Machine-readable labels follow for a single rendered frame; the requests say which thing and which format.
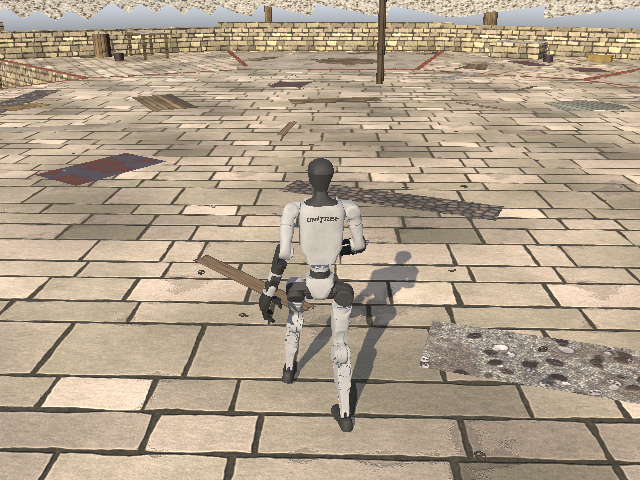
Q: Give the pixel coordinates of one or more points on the robot left hand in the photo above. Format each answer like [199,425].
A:
[264,304]

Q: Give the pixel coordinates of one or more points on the left robot forearm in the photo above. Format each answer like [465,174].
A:
[275,274]

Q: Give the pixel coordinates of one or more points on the robot left upper arm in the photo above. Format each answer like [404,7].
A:
[286,230]

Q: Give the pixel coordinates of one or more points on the robot right upper arm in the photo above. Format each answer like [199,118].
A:
[353,213]

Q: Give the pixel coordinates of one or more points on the right robot forearm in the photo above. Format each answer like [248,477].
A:
[359,251]

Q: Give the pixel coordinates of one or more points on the robot foot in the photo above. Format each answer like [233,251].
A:
[345,423]
[289,375]

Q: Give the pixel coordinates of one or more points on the robot right hand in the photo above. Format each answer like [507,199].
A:
[346,249]

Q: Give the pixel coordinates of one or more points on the left robot foot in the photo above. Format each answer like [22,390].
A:
[289,375]

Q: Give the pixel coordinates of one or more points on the right robot foot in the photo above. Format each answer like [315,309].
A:
[345,423]

